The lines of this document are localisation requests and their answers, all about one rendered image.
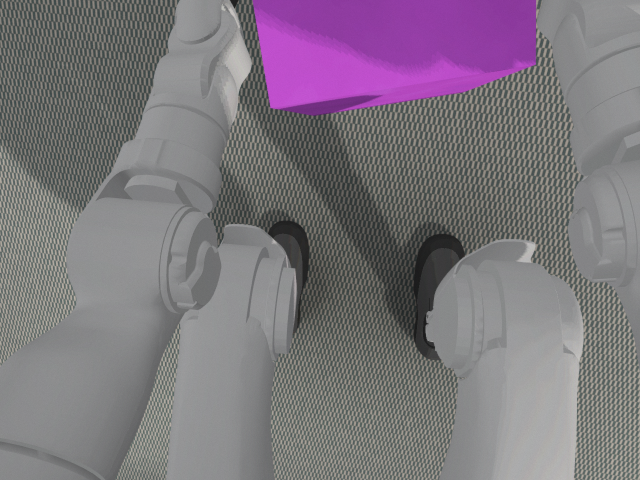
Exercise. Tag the carton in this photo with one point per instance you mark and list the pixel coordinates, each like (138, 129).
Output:
(328, 56)

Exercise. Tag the left robot forearm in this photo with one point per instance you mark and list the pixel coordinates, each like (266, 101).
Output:
(185, 126)

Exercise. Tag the robot right upper arm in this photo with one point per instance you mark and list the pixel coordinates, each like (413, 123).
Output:
(604, 234)

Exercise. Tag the robot left upper arm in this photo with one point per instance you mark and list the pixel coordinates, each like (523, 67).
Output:
(72, 400)

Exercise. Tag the right robot foot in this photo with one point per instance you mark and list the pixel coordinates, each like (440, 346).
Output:
(437, 256)

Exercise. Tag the right robot forearm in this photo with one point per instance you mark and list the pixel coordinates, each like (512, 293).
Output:
(596, 52)

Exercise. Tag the left robot thigh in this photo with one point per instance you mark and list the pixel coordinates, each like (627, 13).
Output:
(221, 417)

